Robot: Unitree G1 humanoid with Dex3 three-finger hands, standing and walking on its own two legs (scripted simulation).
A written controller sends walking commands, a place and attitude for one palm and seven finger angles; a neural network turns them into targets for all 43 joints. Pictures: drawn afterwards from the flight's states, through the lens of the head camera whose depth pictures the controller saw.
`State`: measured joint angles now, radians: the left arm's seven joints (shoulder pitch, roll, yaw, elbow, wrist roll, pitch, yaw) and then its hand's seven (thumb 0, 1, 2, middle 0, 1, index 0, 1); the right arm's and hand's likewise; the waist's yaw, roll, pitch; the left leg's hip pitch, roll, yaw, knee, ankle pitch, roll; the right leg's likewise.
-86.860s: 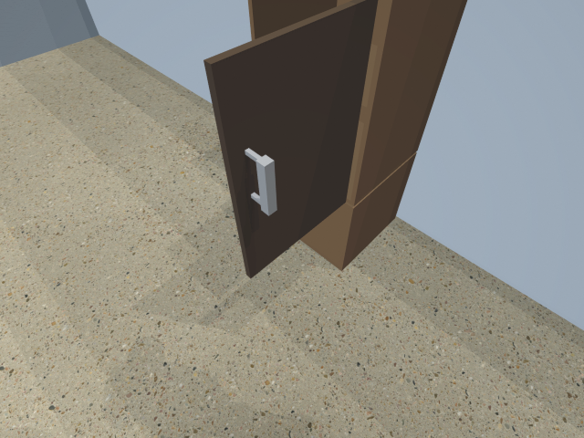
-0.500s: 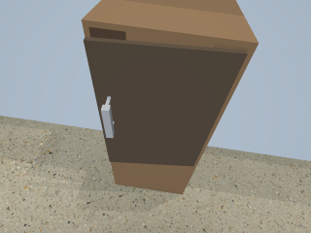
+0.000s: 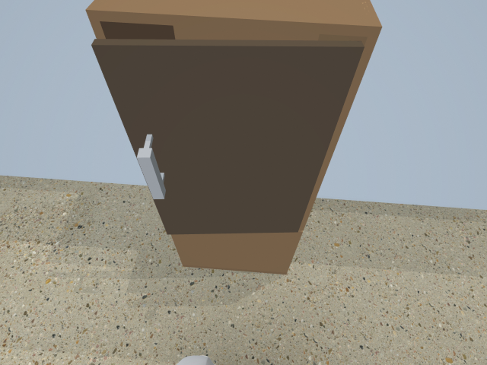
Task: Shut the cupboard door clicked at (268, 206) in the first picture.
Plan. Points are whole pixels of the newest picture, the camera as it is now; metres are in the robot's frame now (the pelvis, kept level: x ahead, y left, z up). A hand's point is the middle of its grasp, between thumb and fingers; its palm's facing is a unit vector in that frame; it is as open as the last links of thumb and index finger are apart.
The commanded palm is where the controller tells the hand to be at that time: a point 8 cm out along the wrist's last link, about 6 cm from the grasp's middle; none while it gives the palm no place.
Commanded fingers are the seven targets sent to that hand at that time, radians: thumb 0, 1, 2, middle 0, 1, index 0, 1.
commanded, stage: come to a stop and stand still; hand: left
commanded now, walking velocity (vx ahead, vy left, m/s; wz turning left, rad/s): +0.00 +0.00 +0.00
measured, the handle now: (154, 167) +0.47 +0.21 +0.01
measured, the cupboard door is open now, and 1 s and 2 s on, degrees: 6 6 6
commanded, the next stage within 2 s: look again from close up in 0.74 s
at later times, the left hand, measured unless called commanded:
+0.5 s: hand out of the picture -0.07 +0.24 -0.17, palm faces +0.03 -0.96 -0.27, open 7.4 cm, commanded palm none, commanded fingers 0.00 0.90 0.90 -0.20 -0.30 -0.20 -0.30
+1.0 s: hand out of the picture -0.06 +0.23 -0.17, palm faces +0.02 -0.98 -0.22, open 7.4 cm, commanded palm none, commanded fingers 0.00 0.90 0.90 -0.20 -0.30 -0.20 -0.30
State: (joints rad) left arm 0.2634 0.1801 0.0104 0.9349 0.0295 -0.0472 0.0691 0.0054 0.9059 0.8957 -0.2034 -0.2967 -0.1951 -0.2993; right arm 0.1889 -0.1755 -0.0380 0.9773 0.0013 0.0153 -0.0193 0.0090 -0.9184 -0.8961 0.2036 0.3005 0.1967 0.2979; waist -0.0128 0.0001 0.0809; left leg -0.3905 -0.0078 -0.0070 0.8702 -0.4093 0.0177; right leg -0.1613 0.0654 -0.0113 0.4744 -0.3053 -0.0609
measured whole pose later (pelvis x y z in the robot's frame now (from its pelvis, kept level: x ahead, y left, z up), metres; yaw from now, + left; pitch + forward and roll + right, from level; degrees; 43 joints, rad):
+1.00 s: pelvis -0.07 +0.03 +0.00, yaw +2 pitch -2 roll -1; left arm 0.30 0.23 -0.02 1.08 0.02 -0.01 0.02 0.01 0.90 0.90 -0.21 -0.30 -0.20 -0.30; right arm 0.20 -0.22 0.00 1.10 -0.01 0.00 0.00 0.00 -0.91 -0.90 0.20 0.30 0.20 0.30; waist 0.01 -0.02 0.01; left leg -0.28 -0.07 0.02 0.37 -0.09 0.07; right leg -0.19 0.02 0.00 0.44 -0.24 -0.02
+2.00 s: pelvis +0.02 +0.00 +0.00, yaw +0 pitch +0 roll +0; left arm 0.34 0.13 -0.02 1.08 0.01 -0.01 0.05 0.01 0.90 0.90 -0.21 -0.30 -0.20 -0.30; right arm 0.23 -0.15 -0.01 1.09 0.00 0.00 -0.04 0.01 -0.92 -0.90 0.20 0.30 0.20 0.30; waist 0.01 -0.04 0.03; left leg -0.26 -0.03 0.03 0.50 -0.24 0.03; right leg -0.14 0.07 0.03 0.47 -0.33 -0.05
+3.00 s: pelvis -0.05 +0.07 +0.00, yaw +0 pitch +0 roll -1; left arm 0.34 0.22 -0.01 1.08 0.03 0.02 0.02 0.01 0.91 0.90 -0.21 -0.30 -0.20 -0.30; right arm 0.23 -0.24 -0.02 1.05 -0.01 0.01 -0.01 0.01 -0.91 -0.90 0.20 0.30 0.20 0.30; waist 0.02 -0.04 0.01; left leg -0.28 -0.11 0.09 0.34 -0.07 0.13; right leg -0.24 0.01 0.00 0.67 -0.43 -0.06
